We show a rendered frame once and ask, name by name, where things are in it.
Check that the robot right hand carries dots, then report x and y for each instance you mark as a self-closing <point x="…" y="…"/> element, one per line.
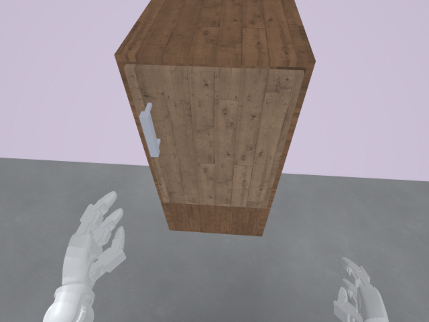
<point x="367" y="302"/>

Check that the robot left hand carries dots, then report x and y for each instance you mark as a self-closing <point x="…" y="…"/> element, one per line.
<point x="85" y="246"/>

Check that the cupboard door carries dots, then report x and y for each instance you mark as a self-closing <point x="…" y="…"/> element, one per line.
<point x="222" y="130"/>

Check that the left robot forearm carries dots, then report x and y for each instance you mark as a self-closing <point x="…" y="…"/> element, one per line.
<point x="73" y="303"/>

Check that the handle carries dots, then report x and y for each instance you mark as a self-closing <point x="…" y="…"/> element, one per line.
<point x="148" y="128"/>

